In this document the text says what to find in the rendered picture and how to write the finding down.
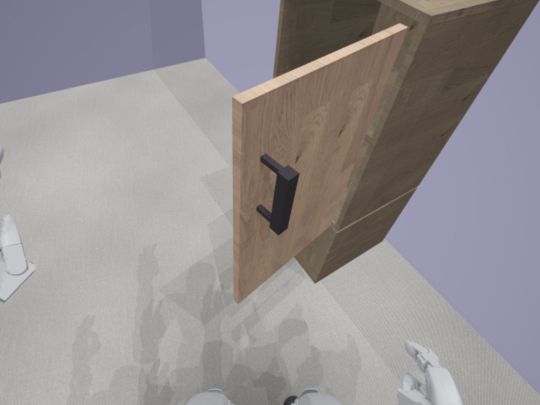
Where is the right robot shin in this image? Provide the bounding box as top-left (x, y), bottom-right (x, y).
top-left (296, 388), bottom-right (318, 400)

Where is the right robot hand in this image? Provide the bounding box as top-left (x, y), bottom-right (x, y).
top-left (397, 340), bottom-right (462, 405)

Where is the handle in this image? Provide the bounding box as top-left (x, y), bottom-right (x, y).
top-left (256, 154), bottom-right (300, 235)

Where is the cupboard door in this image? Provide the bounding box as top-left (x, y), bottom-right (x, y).
top-left (232, 24), bottom-right (408, 304)

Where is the left robot hand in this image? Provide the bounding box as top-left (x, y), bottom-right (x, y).
top-left (0, 144), bottom-right (35, 303)

